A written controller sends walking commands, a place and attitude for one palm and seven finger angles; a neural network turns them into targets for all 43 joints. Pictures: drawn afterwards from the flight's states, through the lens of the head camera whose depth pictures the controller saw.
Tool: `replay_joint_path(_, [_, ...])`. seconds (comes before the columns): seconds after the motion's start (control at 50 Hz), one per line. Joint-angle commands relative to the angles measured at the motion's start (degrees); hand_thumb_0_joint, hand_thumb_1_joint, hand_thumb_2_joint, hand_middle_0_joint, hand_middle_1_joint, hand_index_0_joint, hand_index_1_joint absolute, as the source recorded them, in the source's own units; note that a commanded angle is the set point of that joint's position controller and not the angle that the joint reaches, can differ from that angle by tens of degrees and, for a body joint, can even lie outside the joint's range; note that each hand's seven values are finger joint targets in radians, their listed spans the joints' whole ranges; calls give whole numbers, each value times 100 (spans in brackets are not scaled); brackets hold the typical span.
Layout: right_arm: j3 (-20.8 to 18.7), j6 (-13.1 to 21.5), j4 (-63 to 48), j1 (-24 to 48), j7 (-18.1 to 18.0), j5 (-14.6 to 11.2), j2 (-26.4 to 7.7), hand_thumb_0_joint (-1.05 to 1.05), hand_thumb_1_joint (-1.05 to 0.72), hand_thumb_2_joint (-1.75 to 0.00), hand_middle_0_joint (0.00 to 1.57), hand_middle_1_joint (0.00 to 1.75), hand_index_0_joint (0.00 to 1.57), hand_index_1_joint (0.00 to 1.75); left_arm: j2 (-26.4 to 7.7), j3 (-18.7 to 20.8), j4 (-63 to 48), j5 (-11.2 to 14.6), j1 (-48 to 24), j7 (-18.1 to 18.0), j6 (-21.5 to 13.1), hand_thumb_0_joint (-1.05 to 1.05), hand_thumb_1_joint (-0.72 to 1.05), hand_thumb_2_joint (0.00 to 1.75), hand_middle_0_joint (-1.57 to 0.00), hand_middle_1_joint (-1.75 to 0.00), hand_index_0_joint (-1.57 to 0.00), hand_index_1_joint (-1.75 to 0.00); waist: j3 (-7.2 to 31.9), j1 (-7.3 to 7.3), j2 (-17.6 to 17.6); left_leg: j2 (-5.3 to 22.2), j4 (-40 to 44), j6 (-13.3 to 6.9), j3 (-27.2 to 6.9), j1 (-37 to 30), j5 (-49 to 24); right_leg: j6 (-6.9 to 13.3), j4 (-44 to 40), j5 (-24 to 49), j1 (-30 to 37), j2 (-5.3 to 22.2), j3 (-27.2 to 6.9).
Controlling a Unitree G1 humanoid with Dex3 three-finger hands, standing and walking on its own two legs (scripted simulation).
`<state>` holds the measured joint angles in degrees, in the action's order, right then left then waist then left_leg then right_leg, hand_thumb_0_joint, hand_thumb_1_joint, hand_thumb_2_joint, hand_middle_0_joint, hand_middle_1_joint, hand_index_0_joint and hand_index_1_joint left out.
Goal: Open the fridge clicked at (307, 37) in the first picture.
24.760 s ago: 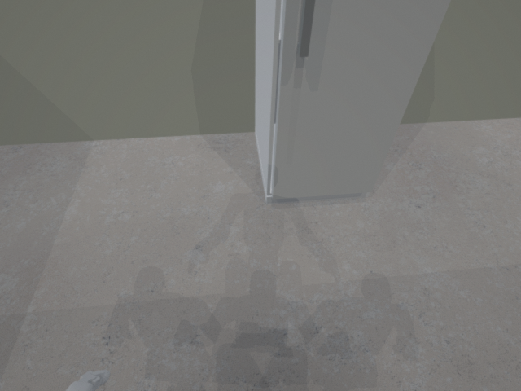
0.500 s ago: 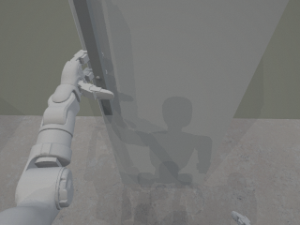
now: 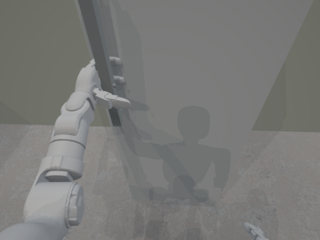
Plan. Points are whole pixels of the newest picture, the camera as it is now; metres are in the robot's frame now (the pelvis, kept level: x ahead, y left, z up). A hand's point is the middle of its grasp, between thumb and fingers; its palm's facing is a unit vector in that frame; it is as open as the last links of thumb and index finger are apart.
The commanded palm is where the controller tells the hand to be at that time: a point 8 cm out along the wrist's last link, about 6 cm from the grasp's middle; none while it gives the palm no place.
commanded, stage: slide the fingers in behind the handle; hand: left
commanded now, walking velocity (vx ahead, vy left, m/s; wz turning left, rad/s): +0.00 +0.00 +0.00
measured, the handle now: (106, 59) +0.47 +0.16 +0.25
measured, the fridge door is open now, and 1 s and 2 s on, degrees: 0 0 0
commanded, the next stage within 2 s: move the hooked fingers beside the handle in 0.20 s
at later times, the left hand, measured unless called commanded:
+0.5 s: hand (114, 88) +0.41 +0.13 +0.20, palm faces +0.03 -1.00 -0.02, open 14.3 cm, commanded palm +0.38 +0.18 +0.20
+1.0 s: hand (110, 87) +0.41 +0.14 +0.21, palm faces +0.01 -1.00 +0.00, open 14.0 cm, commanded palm +0.38 +0.20 +0.20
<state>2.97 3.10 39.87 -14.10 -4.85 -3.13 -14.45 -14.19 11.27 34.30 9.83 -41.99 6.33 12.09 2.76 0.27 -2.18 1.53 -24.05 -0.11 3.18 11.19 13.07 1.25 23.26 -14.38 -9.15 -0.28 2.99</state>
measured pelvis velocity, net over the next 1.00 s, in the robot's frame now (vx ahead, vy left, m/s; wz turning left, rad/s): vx -0.01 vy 0.00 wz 0.00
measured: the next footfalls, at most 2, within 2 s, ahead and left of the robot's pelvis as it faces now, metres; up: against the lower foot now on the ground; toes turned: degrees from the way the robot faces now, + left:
none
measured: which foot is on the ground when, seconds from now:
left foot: down 0.00-1.00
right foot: down 0.00-1.00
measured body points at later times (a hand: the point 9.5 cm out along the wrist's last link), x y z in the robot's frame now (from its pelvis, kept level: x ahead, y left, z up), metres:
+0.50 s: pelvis +0.00 +0.00 +0.00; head -0.02 -0.01 +0.45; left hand +0.40 +0.19 +0.21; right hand +0.16 -0.23 -0.10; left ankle +0.00 +0.12 -0.74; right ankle -0.02 -0.10 -0.74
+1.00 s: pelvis -0.01 +0.00 +0.00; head -0.02 -0.01 +0.45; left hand +0.40 +0.20 +0.21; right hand +0.14 -0.24 -0.10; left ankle +0.00 +0.12 -0.74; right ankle -0.02 -0.10 -0.74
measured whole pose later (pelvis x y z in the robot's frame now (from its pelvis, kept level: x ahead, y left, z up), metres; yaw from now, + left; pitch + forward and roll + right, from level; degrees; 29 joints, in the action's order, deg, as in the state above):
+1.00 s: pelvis -0.01 +0.00 +0.00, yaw +0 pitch -1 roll +0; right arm 3.3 1.8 39.7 -13.0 -5.5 -2.9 -13.9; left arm -14.1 10.5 30.7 9.1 -40.5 4.7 13.7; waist 2.0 0.1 -1.9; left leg 1.3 -23.2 -0.3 3.1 9.9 12.3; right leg 1.1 22.4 -13.6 -7.8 -0.1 3.0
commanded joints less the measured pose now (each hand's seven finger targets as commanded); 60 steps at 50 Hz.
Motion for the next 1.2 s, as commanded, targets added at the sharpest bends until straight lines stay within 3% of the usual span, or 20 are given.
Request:
replay_joint_path(0.0, [-270, 250, -925, 604, 5, 15, -640, 0, -90, -90, 20, 30, 20, 30, -909, 188, -1849, 39, -2742, -146, -337, 0, -50, 30, -30, -120, -30, -120, 1753, -100, 259, -102, 43, -268, -156, -934, -1926, 50, -106, 2433, 413, -14, -150])
replay_joint_path(0.02, [-277, 252, -952, 606, 4, 15, -646, 0, -90, -90, 20, 30, 20, 30, -863, 128, -1968, 36, -2694, -165, -376, 0, -50, 30, -30, -120, -30, -120, 1783, -97, 379, -87, 39, -266, -182, -979, -2005, 53, -93, 2452, 465, -25, -123])
replay_joint_path(0.1, [-279, 266, -914, 659, 5, 24, -617, 0, -90, -90, 20, 30, 20, 30, -600, -53, -2195, 42, -2675, -209, -344, 0, -50, 30, -30, -120, -30, -120, 1838, -66, 283, -93, 14, -248, -197, -1136, -2047, 60, -89, 2446, 374, -48, -125])
replay_joint_path(0.2, [-252, 255, -824, 714, -32, 15, -610, 0, -90, -90, 20, 30, 20, 30, -315, -403, -2074, 1, -2965, -231, -155, 0, -50, 30, -30, -120, -30, -120, 1492, 76, 264, -90, 53, -248, -240, -1130, -1709, 50, -203, 2061, 89, -60, -108])
replay_joint_path(0.28, [-244, 284, -810, 741, -36, 24, -594, 0, -90, -90, 20, 30, 20, 30, -163, -524, -2176, 14, -3106, -265, -143, 0, -50, 30, -30, -120, -30, -120, 1672, 81, 139, -93, 36, -217, -299, -1290, -1832, 74, -172, 2067, 67, -61, -93])
replay_joint_path(0.3, [-237, 295, -814, 742, -29, 32, -575, 0, -90, -90, 20, 30, 20, 30, 71, -729, -2184, 16, -3149, -252, -140, 0, -50, 30, -30, -120, -30, -120, 1715, 111, 144, -91, 21, -206, -311, -1330, -1884, 73, -142, 2095, 48, -60, -77])
replay_joint_path(0.36, [-238, 282, -779, 729, -33, 49, -613, 0, -90, -90, 20, 30, 20, 30, -344, -355, -2113, 16, -3023, -294, -181, 0, -50, 30, -30, -120, -30, -120, 1814, 19, 261, -103, 29, -211, -320, -1282, -1957, 83, -136, 2195, 198, -57, -83])
replay_joint_path(0.48, [-216, 291, -793, 779, -6, 47, -568, 0, -90, -90, 20, 30, 20, 30, -148, -521, -2147, 12, -3044, -258, -247, 0, -50, 30, -30, -120, -30, -120, 1761, 25, 81, -96, 21, -180, -331, -1358, -2084, 103, -121, 2229, 139, -59, -70])
replay_joint_path(0.52, [-222, 259, -770, 774, -35, 52, -616, 0, -90, -90, 20, 30, 20, 30, -418, -282, -1848, 19, -2874, -268, -223, 0, -50, 30, -30, -120, -30, -120, 1584, -4, 452, -100, 64, -212, -313, -1172, -1861, 73, -191, 2104, 202, -65, -66])
replay_joint_path(0.56, [-202, 243, -779, 783, -63, 54, -625, 0, -90, -90, 20, 30, 20, 30, -611, -126, -1852, 40, -3032, -255, -221, 0, -50, 30, -30, -120, -30, -120, 1564, -9, 505, -120, 98, -236, -312, -1066, -1739, 70, -197, 2084, 245, -51, -93])
replay_joint_path(0.68, [-188, 214, -795, 770, -69, 45, -573, 0, -90, -90, 20, 30, 20, 30, -567, -161, -1804, -33, -3028, -254, -209, 0, -50, 30, -30, -120, -30, -120, 1624, -33, 92, -108, 94, -191, -317, -1147, -1793, 106, -180, 1969, 192, -40, -82])
replay_joint_path(0.7, [-193, 220, -804, 756, -60, 50, -574, 0, -90, -90, 20, 30, 20, 30, -534, -188, -1872, -22, -3039, -262, -226, 0, -50, 30, -30, -120, -30, -120, 1663, -12, 149, -107, 88, -196, -327, -1178, -1848, 102, -181, 2024, 199, -46, -80])
replay_joint_path(0.76, [-203, 177, -819, 759, -85, 51, -623, 0, -90, -90, 20, 30, 20, 30, -942, 171, -1746, 9, -2815, -242, -224, 0, -50, 30, -30, -120, -30, -120, 1649, -85, 449, -110, 136, -233, -274, -1005, -1687, 71, -226, 2004, 354, -39, -106])
replay_joint_path(0.8, [-191, 168, -808, 743, -109, 48, -616, 0, -90, -90, 20, 30, 20, 30, -963, 147, -1669, -7, -2955, -213, -222, 0, -50, 30, -30, -120, -30, -120, 1521, -38, 451, -113, 155, -246, -265, -937, -1603, 68, -248, 1972, 317, -32, -118])
replay_joint_path(0.84, [-186, 158, -845, 771, -106, 30, -607, 0, -90, -90, 20, 30, 20, 30, -917, 67, -1685, -41, -2871, -206, -253, 0, -50, 30, -30, -120, -30, -120, 1470, -54, 187, -106, 178, -236, -264, -944, -1534, 75, -259, 1818, 276, -23, -120])
replay_joint_path(0.92, [-215, 152, -875, 733, -96, 34, -640, 0, -90, -90, 20, 30, 20, 30, -1149, 296, -1691, -51, -2626, -202, -276, 0, -50, 30, -30, -120, -30, -120, 1618, -132, 271, -96, 177, -235, -258, -1005, -1641, 93, -261, 1885, 391, -39, -118])
replay_joint_path(0.94, [-204, 160, -899, 753, -91, 32, -626, 0, -90, -90, 20, 30, 20, 30, -994, 163, -1755, -11, -2689, -161, -274, 0, -50, 30, -30, -120, -30, -120, 1627, -99, 192, -98, 195, -239, -250, -1011, -1636, 87, -260, 1916, 378, -30, -126])
replay_joint_path(0.96, [-209, 155, -892, 732, -96, 23, -633, 0, -90, -90, 20, 30, 20, 30, -1133, 301, -1723, 7, -2603, -151, -263, 0, -50, 30, -30, -120, -30, -120, 1614, -130, 340, -92, 199, -236, -254, -954, -1597, 87, -262, 1905, 424, -38, -117])
replay_joint_path(1.06, [-206, 140, -880, 709, -127, 8, -676, 0, -90, -90, 20, 30, 20, 30, -1329, 385, -1561, 1, -2573, -66, -185, 0, -50, 30, -30, -120, -30, -120, 1346, -86, 399, -100, 243, -268, -236, -816, -1309, 58, -347, 1668, 294, -31, -140])
replay_joint_path(1.18, [-189, 194, -868, 681, -184, -6, -692, 0, -90, -90, 20, 30, 20, 30, -1507, 355, -1605, 18, -2986, 49, -302, 0, -50, 30, -30, -120, -30, -120, 1357, 21, 179, -114, 231, -285, -245, -832, -1089, 52, -401, 1433, 179, -15, -187])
